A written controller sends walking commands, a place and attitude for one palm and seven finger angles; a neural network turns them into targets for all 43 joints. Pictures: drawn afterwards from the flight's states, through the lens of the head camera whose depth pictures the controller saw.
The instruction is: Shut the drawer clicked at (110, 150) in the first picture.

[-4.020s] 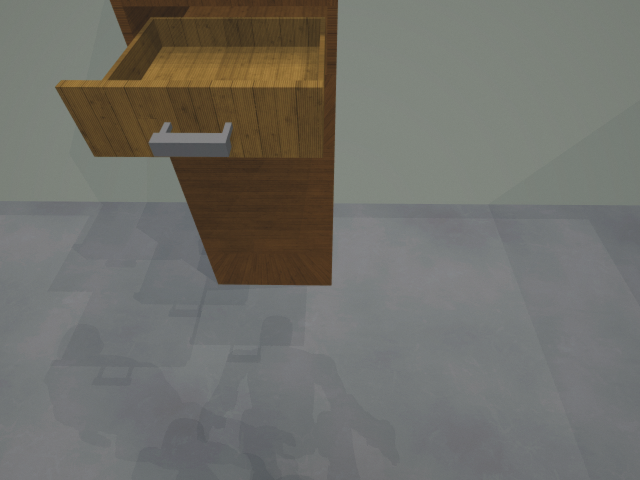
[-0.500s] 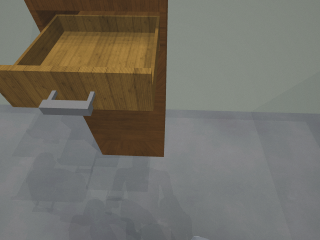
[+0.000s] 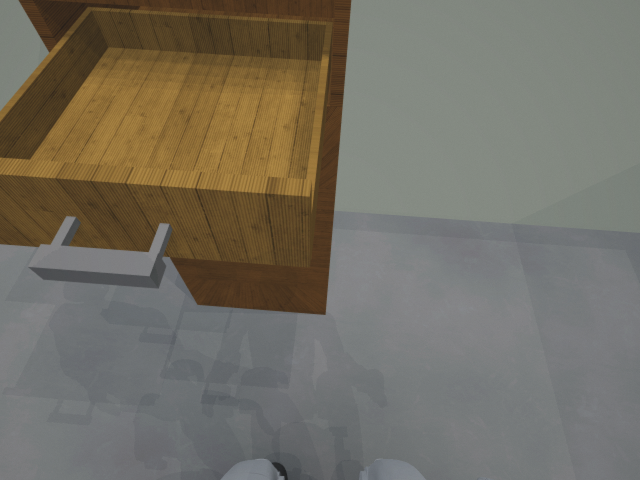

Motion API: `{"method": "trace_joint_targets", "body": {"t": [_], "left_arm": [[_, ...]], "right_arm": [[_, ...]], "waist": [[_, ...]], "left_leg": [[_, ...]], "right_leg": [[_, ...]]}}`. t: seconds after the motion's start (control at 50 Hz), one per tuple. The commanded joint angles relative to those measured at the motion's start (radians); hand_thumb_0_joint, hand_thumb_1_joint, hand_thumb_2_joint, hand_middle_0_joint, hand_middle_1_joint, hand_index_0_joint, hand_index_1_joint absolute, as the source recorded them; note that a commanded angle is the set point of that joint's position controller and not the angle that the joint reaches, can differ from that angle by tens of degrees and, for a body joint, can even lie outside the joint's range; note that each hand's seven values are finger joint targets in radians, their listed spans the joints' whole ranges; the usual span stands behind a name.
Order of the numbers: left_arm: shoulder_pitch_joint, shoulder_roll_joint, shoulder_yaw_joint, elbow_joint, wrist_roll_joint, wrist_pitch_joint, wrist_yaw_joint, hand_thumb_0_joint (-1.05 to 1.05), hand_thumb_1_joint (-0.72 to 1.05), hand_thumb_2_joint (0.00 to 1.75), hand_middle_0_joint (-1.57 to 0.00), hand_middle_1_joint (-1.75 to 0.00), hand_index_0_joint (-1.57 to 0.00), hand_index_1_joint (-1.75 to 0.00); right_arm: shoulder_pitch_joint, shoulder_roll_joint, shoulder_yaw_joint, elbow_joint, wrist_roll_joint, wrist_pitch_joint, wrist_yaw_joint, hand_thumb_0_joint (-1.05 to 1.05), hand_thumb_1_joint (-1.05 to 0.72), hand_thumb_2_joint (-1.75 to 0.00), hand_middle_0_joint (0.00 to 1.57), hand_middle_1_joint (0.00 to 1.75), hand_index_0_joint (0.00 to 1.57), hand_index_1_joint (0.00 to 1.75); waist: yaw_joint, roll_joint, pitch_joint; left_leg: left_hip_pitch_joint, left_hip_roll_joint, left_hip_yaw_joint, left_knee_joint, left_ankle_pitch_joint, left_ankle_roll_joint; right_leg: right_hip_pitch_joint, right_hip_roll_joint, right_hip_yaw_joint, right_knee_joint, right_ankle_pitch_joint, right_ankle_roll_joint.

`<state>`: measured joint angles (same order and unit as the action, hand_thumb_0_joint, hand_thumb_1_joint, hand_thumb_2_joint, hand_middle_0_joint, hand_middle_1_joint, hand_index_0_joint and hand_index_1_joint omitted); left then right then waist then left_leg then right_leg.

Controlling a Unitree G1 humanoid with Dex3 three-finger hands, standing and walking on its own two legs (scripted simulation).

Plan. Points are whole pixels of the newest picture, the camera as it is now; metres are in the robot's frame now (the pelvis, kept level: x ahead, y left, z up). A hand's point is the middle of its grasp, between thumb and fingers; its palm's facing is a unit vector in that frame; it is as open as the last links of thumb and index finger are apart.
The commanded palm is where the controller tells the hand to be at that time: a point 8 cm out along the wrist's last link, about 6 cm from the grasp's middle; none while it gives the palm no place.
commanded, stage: come to a stop and stand still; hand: left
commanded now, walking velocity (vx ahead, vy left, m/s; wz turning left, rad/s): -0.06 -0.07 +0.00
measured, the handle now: (108, 247) +0.30 +0.24 +0.14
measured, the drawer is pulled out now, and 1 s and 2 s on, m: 0.30 0.30 0.30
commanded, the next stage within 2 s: look again from close up in 0.86 s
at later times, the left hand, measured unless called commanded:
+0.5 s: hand out of the picture +0.01 +0.14 -0.18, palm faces +0.01 -0.98 -0.22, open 7.3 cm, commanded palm none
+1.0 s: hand out of the picture -0.05 +0.12 -0.17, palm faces -0.01 -0.99 -0.17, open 7.4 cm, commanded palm none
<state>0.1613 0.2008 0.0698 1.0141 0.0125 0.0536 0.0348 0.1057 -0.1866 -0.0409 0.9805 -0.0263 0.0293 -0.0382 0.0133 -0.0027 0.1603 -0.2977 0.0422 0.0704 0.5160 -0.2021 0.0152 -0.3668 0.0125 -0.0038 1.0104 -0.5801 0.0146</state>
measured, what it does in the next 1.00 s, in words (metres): steps on the spot: right foot, then left foot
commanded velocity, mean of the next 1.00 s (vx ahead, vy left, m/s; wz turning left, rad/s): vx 0.00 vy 0.00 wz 0.00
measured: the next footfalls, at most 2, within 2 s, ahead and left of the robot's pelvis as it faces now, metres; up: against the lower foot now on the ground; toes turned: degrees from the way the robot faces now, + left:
right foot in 0.16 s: -0.01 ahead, -0.15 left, +0.00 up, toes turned -3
left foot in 0.70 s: +0.03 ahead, +0.07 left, +0.00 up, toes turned +2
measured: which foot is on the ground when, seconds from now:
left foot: down 0.00-0.60, up 0.62-0.68, down 0.70-1.00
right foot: up 0.00-0.14, down 0.16-1.00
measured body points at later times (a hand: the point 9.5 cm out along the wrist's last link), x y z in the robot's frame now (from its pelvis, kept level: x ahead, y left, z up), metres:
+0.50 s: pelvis -0.05 -0.04 -0.01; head -0.06 -0.05 +0.44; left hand +0.01 +0.19 -0.16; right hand +0.01 -0.27 -0.16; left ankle +0.02 +0.06 -0.74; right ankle -0.05 -0.15 -0.73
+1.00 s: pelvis -0.06 -0.06 +0.00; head -0.06 -0.05 +0.45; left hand -0.05 +0.17 -0.16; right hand -0.09 -0.27 -0.15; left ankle -0.01 +0.06 -0.74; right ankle -0.05 -0.15 -0.74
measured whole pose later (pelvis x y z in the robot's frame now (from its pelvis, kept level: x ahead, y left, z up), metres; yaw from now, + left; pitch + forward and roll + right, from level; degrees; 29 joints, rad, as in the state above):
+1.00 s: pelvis -0.06 -0.06 +0.00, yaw -1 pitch -1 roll +0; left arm 0.31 0.16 0.00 1.06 0.02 0.00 0.02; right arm 0.36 -0.15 0.01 1.10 -0.02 0.00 -0.01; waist -0.01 -0.01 0.01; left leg -0.27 0.03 0.03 0.48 -0.19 0.00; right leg -0.22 0.03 -0.04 0.48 -0.24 -0.04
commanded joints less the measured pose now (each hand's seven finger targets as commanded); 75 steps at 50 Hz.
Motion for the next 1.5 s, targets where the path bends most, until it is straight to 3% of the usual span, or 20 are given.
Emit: {"method": "trace_joint_targets", "body": {"t": [0.0, 0.08, 0.1, 0.12, 0.14, 0.16, 0.18, 0.2, 0.24, 0.3, 0.32, 0.34, 0.36, 0.42, 0.48, 0.54, 0.56, 0.62, 0.74, 1.48], "left_arm": [[0.112, 0.068, 0.015, -0.048, -0.002, -0.004, 0.002, 0.0, 0.9, 0.9, -0.2, -0.3, -0.2, -0.3], [0.168, 0.063, 0.006, -0.045, 0.006, -0.014, -0.007, 0.0, 0.9, 0.9, -0.2, -0.3, -0.2, -0.3], [0.282, 0.058, -0.022, -0.026, -0.001, -0.051, 0.018, 0.0, 0.9, 0.9, -0.2, -0.3, -0.2, -0.3], [0.154, 0.169, -0.004, -0.108, 0.025, -0.066, 0.024, 0.0, 0.9, 0.9, -0.2, -0.3, -0.2, -0.3], [0.166, 0.159, -0.005, -0.128, 0.021, -0.086, 0.031, 0.0, 0.9, 0.9, -0.2, -0.3, -0.2, -0.3], [0.149, 0.18, 0.003, -0.129, 0.023, -0.102, 0.032, 0.0, 0.9, 0.9, -0.2, -0.3, -0.2, -0.3], [0.156, 0.197, 0.003, -0.14, 0.026, -0.098, 0.028, 0.0, 0.9, 0.9, -0.2, -0.3, -0.2, -0.3], [0.141, 0.189, 0.012, -0.145, 0.026, -0.098, 0.031, 0.0, 0.9, 0.9, -0.2, -0.3, -0.2, -0.3], [0.083, 0.138, -0.006, -0.167, 0.026, -0.087, 0.036, 0.0, 0.9, 0.9, -0.2, -0.3, -0.2, -0.3], [0.061, 0.14, -0.016, -0.186, 0.017, -0.06, 0.027, 0.0, 0.9, 0.9, -0.2, -0.3, -0.2, -0.3], [0.088, 0.112, -0.023, -0.179, 0.009, -0.048, 0.025, 0.0, 0.9, 0.9, -0.2, -0.3, -0.2, -0.3], [0.124, 0.08, -0.029, -0.18, 0.001, -0.038, 0.022, 0.0, 0.9, 0.9, -0.2, -0.3, -0.2, -0.3], [0.152, 0.08, -0.031, -0.177, 0.002, -0.039, 0.018, 0.0, 0.9, 0.9, -0.2, -0.3, -0.2, -0.3], [0.194, 0.084, -0.027, -0.126, 0.012, -0.035, 0.002, 0.0, 0.9, 0.9, -0.2, -0.3, -0.2, -0.3], [0.251, 0.061, -0.033, -0.085, 0.013, -0.052, -0.006, 0.0, 0.9, 0.9, -0.2, -0.3, -0.2, -0.3], [0.178, 0.124, -0.037, -0.1, 0.01, -0.068, -0.004, 0.0, 0.9, 0.9, -0.2, -0.3, -0.2, -0.3], [0.125, 0.128, -0.032, -0.113, 0.008, -0.069, 0.0, 0.0, 0.9, 0.9, -0.2, -0.3, -0.2, -0.3], [0.079, 0.136, -0.028, -0.115, 0.005, -0.072, -0.001, 0.0, 0.9, 0.9, -0.2, -0.3, -0.2, -0.3], [0.181, 0.093, -0.043, -0.039, 0.0, -0.071, -0.006, 0.0, 0.9, 0.9, -0.2, -0.3, -0.2, -0.3], [0.195, 0.074, -0.061, 0.063, 0.002, -0.085, 0.001, 0.0, 0.9, 0.9, -0.2, -0.3, -0.2, -0.3]], "right_arm": [[0.058, -0.192, -0.051, -0.042, -0.006, 0.005, -0.018, 0.0, -0.9, -0.9, 0.2, 0.3, 0.2, 0.3], [0.029, -0.197, -0.053, -0.05, -0.002, 0.007, -0.002, 0.0, -0.9, -0.9, 0.2, 0.3, 0.2, 0.3], [-0.06, -0.214, -0.066, -0.087, 0.033, -0.026, 0.0, 0.0, -0.9, -0.9, 0.2, 0.3, 0.2, 0.3], [0.033, -0.09, -0.043, -0.142, 0.028, -0.021, 0.032, 0.0, -0.9, -0.9, 0.2, 0.3, 0.2, 0.3], [0.017, -0.085, -0.036, -0.156, 0.006, -0.016, 0.038, 0.0, -0.9, -0.9, 0.2, 0.3, 0.2, 0.3], [0.047, -0.058, -0.031, -0.157, 0.006, -0.015, 0.041, 0.0, -0.9, -0.9, 0.2, 0.3, 0.2, 0.3], [0.031, -0.039, -0.033, -0.157, 0.017, -0.011, 0.048, 0.0, -0.9, -0.9, 0.2, 0.3, 0.2, 0.3], [0.032, -0.054, -0.031, -0.168, 0.019, -0.008, 0.047, 0.0, -0.9, -0.9, 0.2, 0.3, 0.2, 0.3], [0.053, -0.062, -0.03, -0.179, 0.024, -0.009, 0.032, 0.0, -0.9, -0.9, 0.2, 0.3, 0.2, 0.3], [0.178, -0.056, -0.02, -0.115, 0.016, -0.02, 0.033, 0.0, -0.9, -0.9, 0.2, 0.3, 0.2, 0.3], [0.196, -0.09, -0.022, -0.102, 0.009, -0.027, 0.033, 0.0, -0.9, -0.9, 0.2, 0.3, 0.2, 0.3], [0.186, -0.136, -0.027, -0.113, -0.003, -0.031, 0.031, 0.0, -0.9, -0.9, 0.2, 0.3, 0.2, 0.3], [0.174, -0.171, -0.031, -0.129, -0.007, -0.031, 0.029, 0.0, -0.9, -0.9, 0.2, 0.3, 0.2, 0.3], [0.077, -0.146, -0.017, -0.132, -0.005, -0.029, 0.027, 0.0, -0.9, -0.9, 0.2, 0.3, 0.2, 0.3], [0.076, -0.128, -0.013, -0.116, 0.0, -0.033, 0.024, 0.0, -0.9, -0.9, 0.2, 0.3, 0.2, 0.3], [0.157, -0.062, -0.004, -0.093, 0.007, -0.02, 0.032, 0.0, -0.9, -0.9, 0.2, 0.3, 0.2, 0.3], [0.181, -0.058, -0.005, -0.069, 0.004, -0.012, 0.032, 0.0, -0.9, -0.9, 0.2, 0.3, 0.2, 0.3], [0.257, -0.062, -0.002, -0.015, 0.003, -0.019, 0.03, 0.0, -0.9, -0.9, 0.2, 0.3, 0.2, 0.3], [0.252, -0.063, 0.019, 0.026, 0.002, -0.039, 0.021, 0.0, -0.9, -0.9, 0.2, 0.3, 0.2, 0.3], [0.193, -0.088, 0.028, 0.114, 0.017, -0.07, 0.005, 0.0, -0.9, -0.9, 0.2, 0.3, 0.2, 0.3]], "waist": [[-0.01, 0.141, -0.242], [0.016, 0.161, -0.197], [0.098, -0.05, -0.342], [0.006, -0.323, -0.271], [0.026, -0.135, -0.256], [-0.004, 0.025, -0.327], [-0.004, 0.021, -0.309], [-0.009, -0.214, -0.28], [-0.032, -0.334, -0.192], [-0.072, -0.12, -0.113], [-0.06, 0.038, -0.088], [-0.042, 0.198, -0.045], [-0.024, 0.255, -0.033], [0.027, 0.168, -0.055], [0.047, 0.053, -0.126], [-0.025, -0.151, -0.115], [-0.039, -0.211, -0.105], [-0.068, -0.105, -0.107], [-0.015, 0.023, -0.058], [-0.01, 0.004, -0.129]], "left_leg": [[0.154, 0.285, -0.187, -0.11, 0.545, 0.172], [0.023, 0.239, -0.179, -0.105, 0.244, 0.117], [0.201, 0.188, -0.054, 0.148, 0.311, 0.025], [-0.134, -0.009, 0.01, 0.302, -0.2, -0.014], [-0.202, -0.031, -0.05, 0.442, -0.291, -0.014], [-0.215, -0.025, -0.058, 0.438, -0.271, -0.019], [-0.209, -0.048, -0.03, 0.443, -0.266, -0.019], [-0.245, -0.039, -0.046, 0.469, -0.255, -0.013], [-0.169, -0.016, -0.066, 0.383, -0.244, -0.004], [0.133, -0.037, -0.021, 0.054, -0.033, -0.001], [0.155, 0.032, -0.119, -0.016, -0.041, 0.029], [0.054, 0.177, -0.327, -0.162, -0.16, 0.105], [-0.076, 0.259, -0.442, -0.277, -0.312, 0.172], [-0.252, 0.194, -0.342, -0.307, -0.437, 0.15], [-0.216, 0.122, -0.219, -0.207, -0.398, 0.097], [-0.043, -0.013, -0.051, 0.049, -0.189, 0.009], [0.009, -0.012, -0.044, 0.119, -0.155, 0.002], [0.102, -0.014, -0.054, 0.106, -0.082, 0.008], [-0.029, 0.037, -0.134, -0.123, -0.18, 0.02], [0.132, 0.071, -0.119, -0.146, 0.143, 0.03]], "right_leg": [[0.02, -0.016, 0.032, -0.041, 0.044, 0.002], [0.179, -0.02, -0.031, -0.376, 0.212, -0.009], [0.112, -0.092, 0.09, -0.69, 0.423, -0.002], [0.211, -0.253, 0.329, -0.641, 0.744, -0.048], [0.253, -0.293, 0.353, -0.554, 1.086, -0.116], [0.381, -0.31, 0.28, -0.497, 1.199, -0.177], [0.345, -0.261, 0.22, -0.486, 1.154, -0.173], [0.328, -0.241, 0.234, -0.478, 1.136, -0.182], [0.177, -0.24, 0.168, -0.503, 0.995, -0.191], [-0.093, -0.165, 0.116, -0.484, 0.469, -0.116], [-0.165, -0.098, 0.091, -0.45, 0.23, -0.082], [-0.174, -0.014, 0.029, -0.378, 0.063, -0.038], [-0.09, 0.001, -0.013, -0.281, 0.044, -0.031], [0.101, -0.023, 0.002, -0.216, 0.134, -0.049], [0.197, -0.038, 0.027, -0.453, 0.203, -0.051], [-0.037, -0.211, 0.3, -0.774, -0.125, -0.134], [-0.105, -0.229, 0.309, -0.822, -0.159, -0.146], [-0.147, -0.186, 0.214, -0.776, -0.04, -0.135], [0.023, -0.105, 0.14, -0.697, 0.068, -0.08], [0.15, -0.108, 0.079, -0.63, 0.469, -0.052]]}}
